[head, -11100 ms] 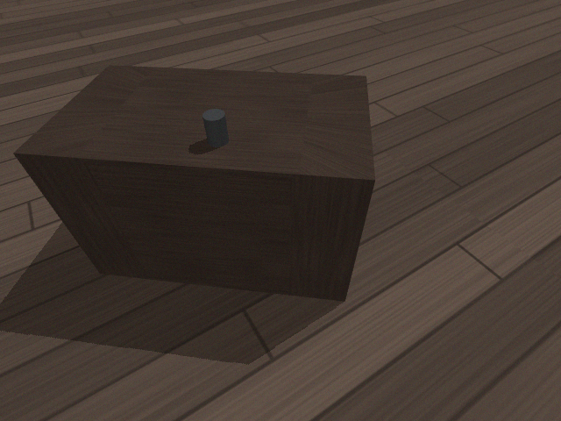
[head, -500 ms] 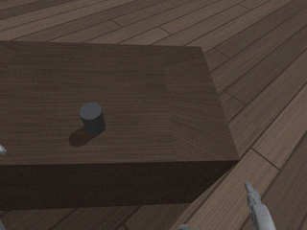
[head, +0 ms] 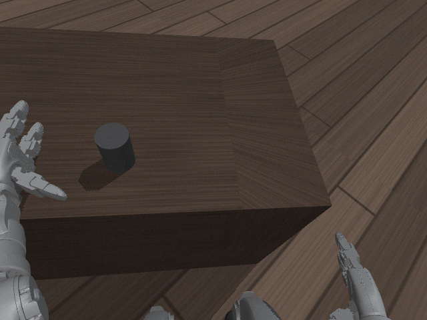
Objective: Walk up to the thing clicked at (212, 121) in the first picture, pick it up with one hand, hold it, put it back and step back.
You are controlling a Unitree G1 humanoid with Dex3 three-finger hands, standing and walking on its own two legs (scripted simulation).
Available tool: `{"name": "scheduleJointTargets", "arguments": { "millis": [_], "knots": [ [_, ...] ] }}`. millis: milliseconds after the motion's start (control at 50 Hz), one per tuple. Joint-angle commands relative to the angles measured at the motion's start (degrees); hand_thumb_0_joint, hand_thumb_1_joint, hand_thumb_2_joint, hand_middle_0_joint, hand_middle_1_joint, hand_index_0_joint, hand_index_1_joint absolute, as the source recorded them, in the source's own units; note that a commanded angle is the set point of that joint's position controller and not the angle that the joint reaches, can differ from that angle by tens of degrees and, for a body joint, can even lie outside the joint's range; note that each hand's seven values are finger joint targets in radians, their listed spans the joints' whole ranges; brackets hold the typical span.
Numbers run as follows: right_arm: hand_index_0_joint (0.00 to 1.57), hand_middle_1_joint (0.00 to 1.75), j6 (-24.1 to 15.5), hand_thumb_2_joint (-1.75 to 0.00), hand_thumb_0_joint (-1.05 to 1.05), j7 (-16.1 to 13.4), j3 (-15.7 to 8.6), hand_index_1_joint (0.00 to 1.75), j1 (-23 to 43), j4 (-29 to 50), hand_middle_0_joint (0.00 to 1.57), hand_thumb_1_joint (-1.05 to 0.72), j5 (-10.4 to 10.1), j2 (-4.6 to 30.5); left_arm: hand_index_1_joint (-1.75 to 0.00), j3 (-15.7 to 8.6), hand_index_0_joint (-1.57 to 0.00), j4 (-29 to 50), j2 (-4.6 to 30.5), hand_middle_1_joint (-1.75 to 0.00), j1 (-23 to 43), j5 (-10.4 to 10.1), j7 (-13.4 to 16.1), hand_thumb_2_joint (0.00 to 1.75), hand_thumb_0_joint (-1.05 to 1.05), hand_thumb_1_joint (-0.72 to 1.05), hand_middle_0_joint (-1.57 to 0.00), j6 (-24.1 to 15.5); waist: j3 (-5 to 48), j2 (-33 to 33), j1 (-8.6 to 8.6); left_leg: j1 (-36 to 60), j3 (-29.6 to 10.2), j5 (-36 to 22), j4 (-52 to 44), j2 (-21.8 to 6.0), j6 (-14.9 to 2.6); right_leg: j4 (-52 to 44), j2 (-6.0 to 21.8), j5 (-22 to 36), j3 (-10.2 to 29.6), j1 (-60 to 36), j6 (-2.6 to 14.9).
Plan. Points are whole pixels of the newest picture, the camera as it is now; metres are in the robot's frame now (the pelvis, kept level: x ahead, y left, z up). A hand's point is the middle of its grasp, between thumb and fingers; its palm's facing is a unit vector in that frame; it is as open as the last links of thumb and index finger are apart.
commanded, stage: close in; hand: left
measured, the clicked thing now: (116, 148) +0.47 +0.18 -0.01
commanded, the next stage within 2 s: rest palm in 0.56 s
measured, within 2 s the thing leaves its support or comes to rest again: neither
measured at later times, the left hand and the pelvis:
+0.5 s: hand (97, 153) +0.44 +0.20 +0.02, palm faces +0.09 -1.00 +0.03, open 17.1 cm; pelvis -0.01 +0.00 -0.02, yaw -1 degrees
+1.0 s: hand (113, 147) +0.46 +0.17 +0.01, palm faces +0.10 -0.99 +0.02, open 16.2 cm; pelvis -0.01 -0.01 -0.02, yaw +0 degrees
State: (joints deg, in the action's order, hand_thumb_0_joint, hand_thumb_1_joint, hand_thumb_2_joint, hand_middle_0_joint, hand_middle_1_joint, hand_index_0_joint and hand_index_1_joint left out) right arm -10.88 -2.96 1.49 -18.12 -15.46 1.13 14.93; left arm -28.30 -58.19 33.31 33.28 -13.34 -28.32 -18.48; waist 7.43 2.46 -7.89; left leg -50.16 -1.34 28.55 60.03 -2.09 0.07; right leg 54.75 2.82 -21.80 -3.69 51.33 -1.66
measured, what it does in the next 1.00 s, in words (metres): stands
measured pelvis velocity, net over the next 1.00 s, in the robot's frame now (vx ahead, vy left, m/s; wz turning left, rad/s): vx -0.01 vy -0.01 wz -0.01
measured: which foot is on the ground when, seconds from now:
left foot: down 0.00-1.00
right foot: down 0.00-1.00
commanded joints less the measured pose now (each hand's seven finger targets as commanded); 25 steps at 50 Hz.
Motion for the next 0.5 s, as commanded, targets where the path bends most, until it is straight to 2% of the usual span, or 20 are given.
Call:
{"name": "scheduleJointTargets", "arguments": {
  "millis": [0, 20, 40, 60, 80, 100, 140, 160, 180, 200, 240, 280, 320, 340, 360, 380, 400, 420, 440, 480],
  "knots": [
    [0.05, 0.05, -1.2, -0.04, 0.00, 0.8, -6.6, 0.05, -5.0, 10.1, 0.05, 0.57, 0.2, 10.1, -0.02, -2.7, -0.06, 15.5, 16.4, -0.03, 19.9, 0.2, 4.5, 0.01, 0.00, -0.48, -0.05, -6.3, 25.8, -14.2, 0.64, 17.8, -1.3, -28.6, -4.3, 0.9, 1.45, -1.5, -2.3, 16.0, 0.5, -6.9, 3.28],
    [0.05, 0.05, -1.0, -0.04, 0.00, 1.1, -7.4, 0.05, -4.7, 11.5, 0.05, 0.57, 0.4, 10.5, -0.01, -2.4, -0.06, 17.2, 16.3, -0.03, 21.8, 0.7, 5.6, 0.01, 0.00, -0.46, -0.05, -7.0, 26.3, -15.4, 0.91, 18.3, -1.7, -29.0, -4.4, 0.7, 1.93, -0.8, -2.5, 15.3, 0.2, -6.2, 3.46],
    [0.05, 0.05, -0.6, -0.04, 0.00, 1.4, -7.8, 0.05, -4.6, 12.3, 0.05, 0.56, 0.7, 10.6, -0.02, -3.2, -0.06, 18.9, 16.3, -0.03, 21.9, 0.8, 6.8, 0.02, 0.00, -0.45, -0.05, -7.5, 28.4, -17.1, 1.73, 18.3, -1.3, -29.3, -3.8, 0.9, 1.97, -0.3, -2.4, 15.7, 0.6, -7.0, 3.48],
    [0.05, 0.05, -0.3, -0.04, 0.00, 1.5, -8.6, 0.05, -5.0, 12.8, 0.05, 0.56, 0.9, 10.8, -0.02, -2.9, -0.06, 19.5, 15.2, -0.03, 22.4, 1.2, 7.9, 0.03, 0.00, -0.42, -0.05, -7.9, 28.6, -16.7, 1.38, 18.0, -1.2, -27.8, -3.7, 0.9, 1.91, -0.1, -2.5, 14.9, 0.6, -6.9, 3.54],
    [0.05, 0.05, -0.3, -0.05, 0.00, 1.7, -8.2, 0.05, -5.1, 13.6, 0.05, 0.55, 1.1, 10.0, -0.03, -1.6, -0.06, 19.7, 12.5, -0.04, 22.8, 1.5, 9.0, 0.04, 0.00, -0.42, -0.05, -8.2, 30.5, -17.6, 1.18, 19.1, -1.7, -29.9, -3.2, 0.5, 2.19, 0.8, -2.7, 15.7, 0.4, -6.4, 3.67],
    [0.05, 0.05, 0.1, -0.05, 0.00, 1.9, -8.7, 0.05, -3.4, 14.4, 0.05, 0.55, 1.3, 10.2, -0.02, -2.1, -0.05, 20.7, 12.6, -0.03, 22.6, 2.1, 10.6, 0.04, 0.00, -0.40, -0.05, -8.5, 30.5, -17.8, 2.14, 17.2, -1.6, -28.8, -3.3, 0.7, 2.19, 1.1, -2.6, 14.9, 0.6, -6.9, 3.82],
    [0.05, 0.05, 0.5, -0.05, 0.00, 1.9, -8.2, 0.05, -3.3, 18.0, 0.05, 0.54, 1.4, 9.6, -0.02, -1.2, -0.06, 21.6, 11.3, -0.03, 22.7, 3.0, 12.7, 0.04, 0.00, -0.42, -0.05, -8.8, 33.3, -16.7, 2.13, 16.4, -1.4, -28.5, -3.1, 0.7, 2.03, 1.5, -2.7, 15.9, 0.8, -9.9, 3.86],
    [0.05, 0.05, 1.1, -0.05, 0.00, 1.8, -9.0, 0.05, -3.5, 17.8, 0.05, 0.54, 1.3, 9.8, -0.02, -1.7, -0.06, 20.6, 11.7, -0.03, 21.9, 3.6, 13.7, 0.03, 0.00, -0.41, -0.05, -8.6, 32.7, -15.4, 2.40, 14.5, -1.3, -27.3, -3.3, 0.9, 1.92, 1.6, -2.7, 16.1, 1.0, -11.2, 3.78],
    [0.05, 0.05, 1.5, -0.05, 0.00, 1.8, -8.8, 0.05, -3.9, 16.5, 0.05, 0.54, 1.4, 9.2, -0.02, 0.3, -0.06, 19.5, 8.8, -0.03, 21.1, 3.7, 14.1, 0.03, 0.00, -0.41, -0.05, -8.5, 30.3, -15.6, 2.06, 13.1, -1.2, -25.5, -3.7, 0.8, 1.91, 1.6, -2.8, 14.8, 1.0, -10.1, 3.80],
    [0.05, 0.05, 1.7, -0.05, 0.00, 1.9, -8.3, 0.05, -3.5, 17.9, 0.05, 0.54, 1.3, 8.6, -0.02, 0.7, -0.06, 20.0, 7.7, -0.03, 20.9, 3.8, 14.7, 0.04, 0.00, -0.39, -0.05, -8.4, 29.8, -14.1, 2.18, 11.4, -0.9, -23.2, -3.8, 1.0, 1.54, 1.3, -2.8, 13.9, 1.3, -11.0, 3.67],
    [0.05, 0.05, 2.2, -0.05, 0.00, 1.5, -9.8, 0.05, -3.5, 19.0, 0.05, 0.54, 0.9, 9.6, -0.02, 1.1, -0.06, 17.2, 6.6, -0.03, 19.4, 4.0, 15.4, 0.03, 0.00, -0.40, -0.05, -7.8, 27.9, -10.7, 1.52, 8.9, -0.8, -19.5, -4.5, 1.0, 1.16, 0.8, -2.9, 12.3, 1.3, -11.6, 3.46],
    [0.05, 0.05, 2.8, -0.05, 0.00, 1.6, -9.6, 0.05, -6.0, 17.3, 0.05, 0.54, 0.9, 8.8, -0.01, 3.5, -0.07, 15.3, 3.6, -0.03, 19.3, 4.3, 15.7, 0.02, 0.00, -0.44, -0.05, -7.3, 25.3, -9.3, 0.70, 7.8, -0.6, -17.8, -4.4, 1.0, 0.89, 0.5, -2.9, 11.3, 1.4, -10.1, 3.35],
    [0.05, 0.05, 3.0, -0.05, 0.00, 1.6, -9.7, 0.05, -5.8, 18.3, 0.05, 0.54, 0.6, 8.8, -0.01, 2.2, -0.07, 14.2, 4.2, -0.03, 18.0, 4.2, 16.2, 0.02, 0.00, -0.42, -0.05, -7.1, 23.3, -6.7, 0.97, 5.5, -0.3, -15.1, -4.7, 1.2, 0.53, 0.0, -2.8, 10.0, 1.5, -10.4, 3.09],
    [0.05, 0.05, 2.9, -0.05, 0.00, 1.5, -10.4, 0.05, -5.0, 19.9, 0.05, 0.55, 0.4, 9.2, -0.01, 3.4, -0.07, 15.1, 3.1, -0.03, 19.0, 3.9, 16.1, 0.01, 0.00, -0.42, -0.05, -7.4, 23.0, -5.2, 0.06, 4.9, 0.1, -13.0, -4.8, 1.5, 0.01, -0.7, -2.9, 9.2, 1.8, -11.1, 2.72],
    [0.05, 0.05, 2.9, -0.04, 0.00, 1.6, -9.6, 0.05, -6.4, 20.4, 0.05, 0.55, 0.5, 8.2, -0.01, 4.1, -0.07, 16.4, 2.2, -0.03, 20.7, 3.9, 16.3, 0.01, 0.00, -0.42, -0.05, -7.7, 23.7, -4.9, -0.24, 4.9, 0.5, -11.7, -4.6, 1.7, -0.29, -1.1, -2.6, 9.0, 2.2, -12.1, 2.44],
    [0.05, 0.05, 2.9, -0.04, 0.00, 1.7, -9.0, 0.05, -6.9, 19.7, 0.05, 0.55, 0.4, 7.6, 0.00, 3.9, -0.07, 16.8, 2.5, -0.02, 20.8, 4.0, 16.6, 0.01, 0.00, -0.41, -0.05, -7.9, 23.1, -5.6, 0.23, 4.3, 0.6, -11.0, -4.7, 1.8, -0.27, -1.1, -2.4, 8.3, 2.4, -11.9, 2.43],
    [0.05, 0.05, 3.1, -0.04, 0.00, 1.7, -9.6, 0.05, -7.9, 19.3, 0.05, 0.55, 0.3, 7.9, 0.00, 4.7, -0.07, 15.6, 1.2, -0.02, 20.5, 3.9, 16.7, 0.01, 0.00, -0.41, -0.05, -8.0, 21.9, -5.6, -0.37, 4.9, 0.5, -11.0, -4.9, 1.8, -0.13, -1.1, -2.5, 8.0, 2.1, -10.7, 2.55],
    [0.05, 0.05, 3.1, -0.04, 0.00, 1.7, -10.1, 0.05, -8.2, 19.1, 0.05, 0.55, 0.2, 8.1, 0.00, 4.5, -0.07, 17.8, 2.1, -0.02, 21.5, 3.8, 17.0, 0.01, 0.00, -0.41, -0.05, -8.4, 22.2, -6.2, -0.03, 5.3, 0.7, -11.4, -4.7, 1.9, -0.11, -0.9, -2.4, 8.6, 2.2, -11.2, 2.52],
    [0.05, 0.05, 2.9, -0.04, 0.00, 1.8, -9.2, 0.05, -8.1, 20.1, 0.05, 0.55, 0.2, 7.6, 0.00, 5.6, -0.07, 16.6, 0.5, -0.02, 21.1, 3.9, 17.0, 0.01, 0.00, -0.41, -0.05, -8.5, 23.4, -6.2, -0.48, 6.0, 0.5, -12.8, -4.4, 1.8, -0.03, -0.6, -2.4, 9.8, 2.1, -11.0, 2.59],
    [0.05, 0.05, 2.8, -0.05, 0.00, 1.7, -9.4, 0.05, -7.6, 23.0, 0.05, 0.55, 0.1, 8.1, 0.00, 6.8, -0.06, 16.7, -0.8, -0.01, 21.4, 4.2, 17.3, 0.01, 0.00, -0.45, -0.05, -8.8, 24.6, -4.8, -1.01, 7.1, 0.6, -15.2, -3.9, 1.8, -0.02, 0.0, -2.4, 12.3, 2.1, -11.8, 2.58]
  ]
}}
